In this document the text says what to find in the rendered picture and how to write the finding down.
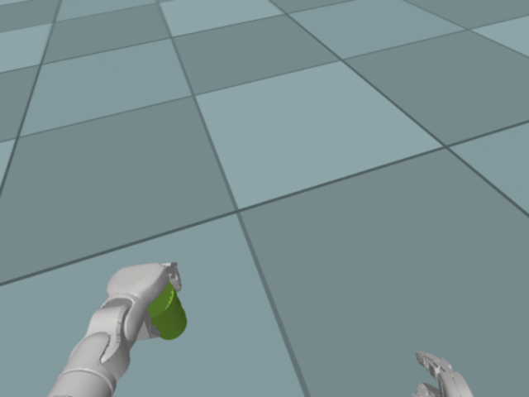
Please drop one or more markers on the cup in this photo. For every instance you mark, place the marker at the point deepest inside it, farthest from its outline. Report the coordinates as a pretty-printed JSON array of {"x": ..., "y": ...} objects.
[{"x": 167, "y": 314}]

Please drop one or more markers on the left robot arm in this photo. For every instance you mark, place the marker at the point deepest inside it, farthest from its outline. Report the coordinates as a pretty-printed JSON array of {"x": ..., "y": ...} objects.
[{"x": 102, "y": 357}]

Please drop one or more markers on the right robot hand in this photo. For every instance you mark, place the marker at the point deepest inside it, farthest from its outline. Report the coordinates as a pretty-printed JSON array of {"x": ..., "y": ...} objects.
[{"x": 451, "y": 384}]

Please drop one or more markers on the left robot hand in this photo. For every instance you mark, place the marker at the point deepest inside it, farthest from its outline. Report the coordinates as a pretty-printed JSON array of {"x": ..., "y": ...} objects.
[{"x": 147, "y": 282}]

